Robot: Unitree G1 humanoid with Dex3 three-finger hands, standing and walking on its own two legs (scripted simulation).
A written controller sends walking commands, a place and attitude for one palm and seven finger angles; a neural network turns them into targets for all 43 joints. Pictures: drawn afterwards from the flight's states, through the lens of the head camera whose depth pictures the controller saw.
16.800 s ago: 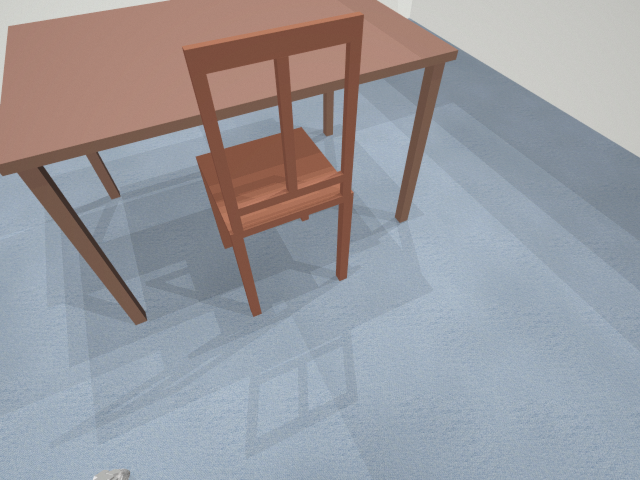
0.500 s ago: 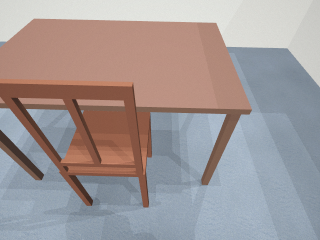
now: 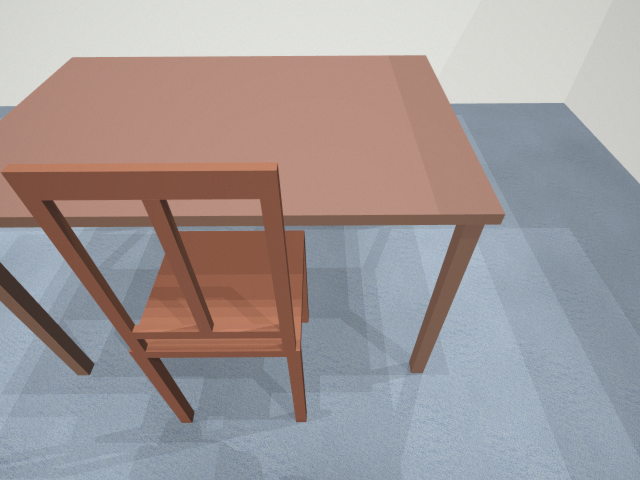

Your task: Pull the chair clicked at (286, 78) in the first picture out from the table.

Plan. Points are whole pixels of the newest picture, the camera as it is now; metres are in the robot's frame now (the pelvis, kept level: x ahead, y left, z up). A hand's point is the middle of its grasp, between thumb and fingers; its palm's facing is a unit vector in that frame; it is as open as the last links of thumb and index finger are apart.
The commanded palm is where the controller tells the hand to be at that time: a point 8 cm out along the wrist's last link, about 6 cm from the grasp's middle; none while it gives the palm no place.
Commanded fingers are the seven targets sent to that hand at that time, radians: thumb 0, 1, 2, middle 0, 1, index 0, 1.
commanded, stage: look again from close up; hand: left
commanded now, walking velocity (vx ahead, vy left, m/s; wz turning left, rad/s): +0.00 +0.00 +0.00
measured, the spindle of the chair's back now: (184, 274) +0.46 +0.26 -0.05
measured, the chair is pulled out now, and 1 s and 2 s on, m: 0.00 0.00 0.00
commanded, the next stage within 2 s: raise the hand toward the chair's back in 0.82 s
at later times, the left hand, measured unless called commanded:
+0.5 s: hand out of the picture +0.01 +0.20 -0.17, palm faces +0.01 -0.98 -0.18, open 7.4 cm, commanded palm none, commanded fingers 0.00 0.90 0.90 -0.20 -0.30 -0.20 -0.30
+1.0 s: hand out of the picture +0.07 +0.22 -0.15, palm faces +0.13 -0.96 -0.23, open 7.3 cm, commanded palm +0.12 +0.26 -0.07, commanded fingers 0.00 0.78 0.85 -0.19 -0.28 -0.19 -0.28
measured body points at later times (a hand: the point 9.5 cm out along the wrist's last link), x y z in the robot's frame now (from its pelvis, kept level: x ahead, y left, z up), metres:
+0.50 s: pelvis +0.01 +0.03 +0.00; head +0.02 +0.03 +0.45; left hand +0.01 +0.25 -0.16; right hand +0.02 -0.19 -0.15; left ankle -0.02 +0.09 -0.74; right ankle +0.02 -0.10 -0.73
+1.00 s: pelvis +0.02 +0.04 +0.00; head +0.03 +0.05 +0.45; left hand +0.07 +0.28 -0.13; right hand +0.03 -0.19 -0.15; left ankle -0.02 +0.09 -0.73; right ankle +0.02 -0.09 -0.73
